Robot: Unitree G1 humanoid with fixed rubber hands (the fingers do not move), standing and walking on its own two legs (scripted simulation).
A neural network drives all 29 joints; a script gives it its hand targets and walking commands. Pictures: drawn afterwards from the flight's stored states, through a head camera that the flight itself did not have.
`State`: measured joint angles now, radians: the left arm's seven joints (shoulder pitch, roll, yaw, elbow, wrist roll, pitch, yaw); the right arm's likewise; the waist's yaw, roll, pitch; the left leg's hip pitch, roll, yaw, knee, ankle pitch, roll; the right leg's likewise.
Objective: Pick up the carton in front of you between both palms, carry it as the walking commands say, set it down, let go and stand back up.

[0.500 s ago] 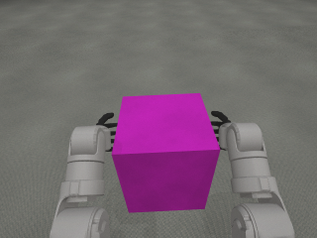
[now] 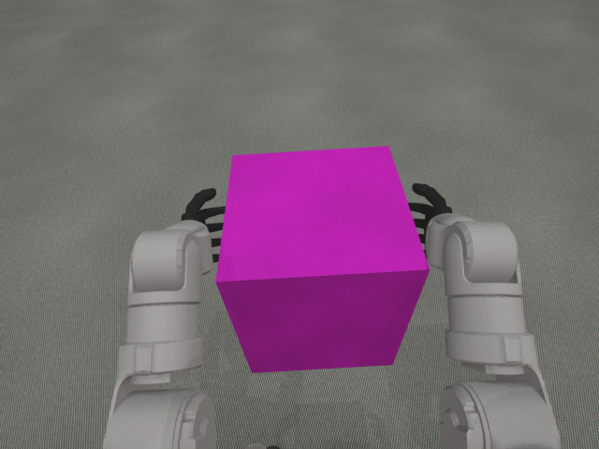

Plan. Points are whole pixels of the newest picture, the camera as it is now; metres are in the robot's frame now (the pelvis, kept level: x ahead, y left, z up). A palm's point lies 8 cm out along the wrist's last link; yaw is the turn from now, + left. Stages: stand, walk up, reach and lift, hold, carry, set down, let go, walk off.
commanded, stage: carry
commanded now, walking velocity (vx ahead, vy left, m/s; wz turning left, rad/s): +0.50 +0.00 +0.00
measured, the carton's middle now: (316, 265) +0.37 +0.01 +0.04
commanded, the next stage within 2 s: none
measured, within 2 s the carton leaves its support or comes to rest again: neither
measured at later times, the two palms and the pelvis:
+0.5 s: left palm (230, 137) +0.60 +0.16 +0.10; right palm (407, 137) +0.59 -0.14 +0.10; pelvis +0.30 +0.01 +0.00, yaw -1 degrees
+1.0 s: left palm (251, 57) +0.88 +0.15 +0.11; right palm (387, 59) +0.88 -0.15 +0.10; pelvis +0.62 +0.00 +0.00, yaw +0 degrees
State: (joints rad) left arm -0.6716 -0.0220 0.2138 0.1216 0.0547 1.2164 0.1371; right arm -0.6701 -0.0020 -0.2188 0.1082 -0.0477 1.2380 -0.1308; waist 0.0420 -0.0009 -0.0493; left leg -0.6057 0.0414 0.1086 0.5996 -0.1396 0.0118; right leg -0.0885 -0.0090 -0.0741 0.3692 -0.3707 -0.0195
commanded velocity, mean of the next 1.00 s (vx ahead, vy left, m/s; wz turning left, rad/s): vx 0.50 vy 0.00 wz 0.00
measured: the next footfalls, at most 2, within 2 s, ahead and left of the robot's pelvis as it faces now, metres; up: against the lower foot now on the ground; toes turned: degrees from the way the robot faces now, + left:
left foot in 0.06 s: +0.19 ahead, +0.11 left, +0.00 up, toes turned +8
right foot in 0.54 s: +0.52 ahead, -0.09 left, +0.00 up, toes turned -12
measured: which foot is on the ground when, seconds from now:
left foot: up 0.00-0.04, down 0.06-0.56, up 0.58-1.00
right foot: down 0.00-0.06, up 0.08-0.52, down 0.54-1.00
